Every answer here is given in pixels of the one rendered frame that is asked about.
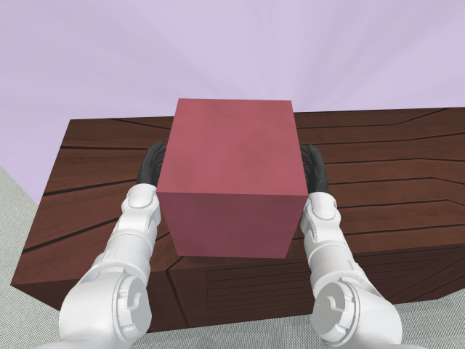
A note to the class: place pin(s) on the left robot forearm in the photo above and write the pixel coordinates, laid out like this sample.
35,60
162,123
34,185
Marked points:
131,243

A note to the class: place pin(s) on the right robot forearm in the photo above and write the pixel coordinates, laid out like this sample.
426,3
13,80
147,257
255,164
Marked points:
328,254

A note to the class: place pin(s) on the pedestal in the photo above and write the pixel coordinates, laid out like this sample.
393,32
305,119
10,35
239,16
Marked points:
397,175

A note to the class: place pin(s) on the robot right hand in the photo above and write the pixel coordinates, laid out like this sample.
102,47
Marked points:
317,178

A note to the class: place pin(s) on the robot left hand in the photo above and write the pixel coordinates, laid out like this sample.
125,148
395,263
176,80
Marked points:
149,170

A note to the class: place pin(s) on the left robot upper arm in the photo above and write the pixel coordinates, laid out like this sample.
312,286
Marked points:
109,313

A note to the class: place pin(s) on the carton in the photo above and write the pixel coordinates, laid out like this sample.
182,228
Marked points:
232,182

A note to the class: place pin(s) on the right robot upper arm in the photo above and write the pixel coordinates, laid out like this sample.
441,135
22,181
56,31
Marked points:
348,317

